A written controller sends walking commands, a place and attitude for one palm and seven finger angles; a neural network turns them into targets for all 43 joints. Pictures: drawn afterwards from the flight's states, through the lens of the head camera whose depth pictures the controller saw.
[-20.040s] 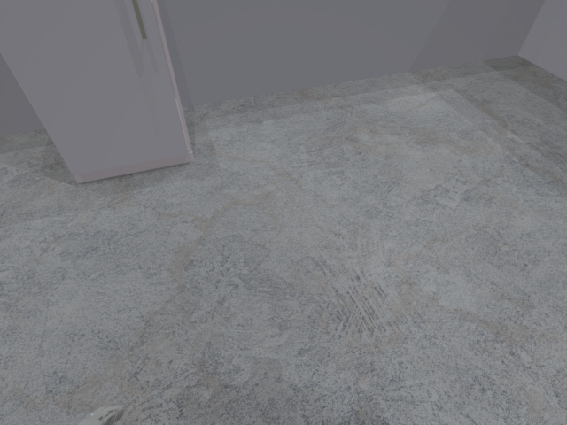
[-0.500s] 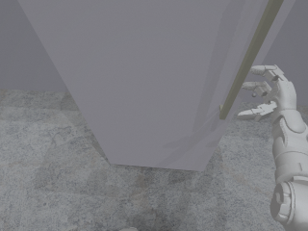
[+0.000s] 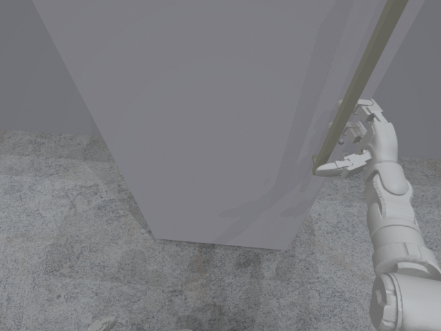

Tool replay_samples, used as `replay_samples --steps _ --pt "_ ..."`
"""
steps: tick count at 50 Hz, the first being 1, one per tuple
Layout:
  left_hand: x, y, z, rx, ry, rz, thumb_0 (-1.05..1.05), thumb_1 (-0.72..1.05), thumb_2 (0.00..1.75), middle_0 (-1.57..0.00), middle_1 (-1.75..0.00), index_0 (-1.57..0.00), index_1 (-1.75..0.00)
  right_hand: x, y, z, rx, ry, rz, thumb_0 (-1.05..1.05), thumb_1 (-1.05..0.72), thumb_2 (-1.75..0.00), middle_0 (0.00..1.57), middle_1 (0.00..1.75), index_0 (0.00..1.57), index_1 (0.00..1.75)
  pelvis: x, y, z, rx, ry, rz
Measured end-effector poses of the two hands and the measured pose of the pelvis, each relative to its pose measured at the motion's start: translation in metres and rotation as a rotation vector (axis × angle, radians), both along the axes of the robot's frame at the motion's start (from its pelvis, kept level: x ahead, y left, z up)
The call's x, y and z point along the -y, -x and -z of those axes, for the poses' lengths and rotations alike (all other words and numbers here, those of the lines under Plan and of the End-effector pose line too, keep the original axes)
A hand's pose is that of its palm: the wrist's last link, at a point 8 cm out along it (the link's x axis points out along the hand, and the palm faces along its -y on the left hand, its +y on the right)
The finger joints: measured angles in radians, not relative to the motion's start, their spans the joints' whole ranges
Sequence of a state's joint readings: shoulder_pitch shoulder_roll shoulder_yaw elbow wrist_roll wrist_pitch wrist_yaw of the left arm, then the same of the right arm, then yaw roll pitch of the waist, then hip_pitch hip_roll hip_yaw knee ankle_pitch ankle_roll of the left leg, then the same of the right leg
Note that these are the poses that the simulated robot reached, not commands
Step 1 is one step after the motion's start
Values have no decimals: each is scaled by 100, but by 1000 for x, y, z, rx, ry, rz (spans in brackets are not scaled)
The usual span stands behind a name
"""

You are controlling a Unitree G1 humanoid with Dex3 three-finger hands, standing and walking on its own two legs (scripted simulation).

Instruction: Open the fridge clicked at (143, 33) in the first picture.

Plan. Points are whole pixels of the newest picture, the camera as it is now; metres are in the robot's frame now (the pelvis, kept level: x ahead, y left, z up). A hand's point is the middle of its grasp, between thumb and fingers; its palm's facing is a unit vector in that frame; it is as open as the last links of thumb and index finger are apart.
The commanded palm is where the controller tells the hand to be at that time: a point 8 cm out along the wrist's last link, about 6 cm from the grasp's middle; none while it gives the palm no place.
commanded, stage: slide the fingers in behind the handle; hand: right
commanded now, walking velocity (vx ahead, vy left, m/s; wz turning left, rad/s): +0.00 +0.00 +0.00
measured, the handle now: (355, 77) +0.50 -0.15 +0.21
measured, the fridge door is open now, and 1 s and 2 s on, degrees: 0 0 0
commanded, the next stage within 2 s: grip the handle and tug to test in 1.12 s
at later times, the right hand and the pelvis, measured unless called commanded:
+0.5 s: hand (335, 141) +0.45 -0.15 +0.11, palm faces -0.01 +1.00 -0.01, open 13.9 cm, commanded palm +0.43 -0.18 +0.12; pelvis +0.00 +0.02 +0.00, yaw -1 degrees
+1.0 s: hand (331, 141) +0.45 -0.14 +0.11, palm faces -0.03 +1.00 -0.01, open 13.9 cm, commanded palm +0.43 -0.18 +0.12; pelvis +0.00 +0.01 +0.00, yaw -1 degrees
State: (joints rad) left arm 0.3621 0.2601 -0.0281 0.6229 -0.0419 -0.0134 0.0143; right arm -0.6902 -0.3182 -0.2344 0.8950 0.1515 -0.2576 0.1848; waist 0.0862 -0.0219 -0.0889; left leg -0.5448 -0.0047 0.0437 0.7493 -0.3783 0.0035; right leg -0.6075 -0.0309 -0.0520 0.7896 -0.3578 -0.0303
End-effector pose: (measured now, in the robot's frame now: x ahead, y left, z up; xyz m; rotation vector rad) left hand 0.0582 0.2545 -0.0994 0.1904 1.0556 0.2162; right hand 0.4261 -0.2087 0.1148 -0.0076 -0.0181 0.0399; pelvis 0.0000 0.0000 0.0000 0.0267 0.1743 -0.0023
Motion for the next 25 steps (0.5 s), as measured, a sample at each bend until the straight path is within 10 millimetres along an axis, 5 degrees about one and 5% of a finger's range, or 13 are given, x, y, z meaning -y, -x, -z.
replay_samples --steps 25 --pt "-23 7 6 -59 -8 6 0 90 89 -20 -30 -20 -30 -8 -3 3 -26 0 32 -1 50 -30 31 122 31 123 -19 0 0 -10 7 21"
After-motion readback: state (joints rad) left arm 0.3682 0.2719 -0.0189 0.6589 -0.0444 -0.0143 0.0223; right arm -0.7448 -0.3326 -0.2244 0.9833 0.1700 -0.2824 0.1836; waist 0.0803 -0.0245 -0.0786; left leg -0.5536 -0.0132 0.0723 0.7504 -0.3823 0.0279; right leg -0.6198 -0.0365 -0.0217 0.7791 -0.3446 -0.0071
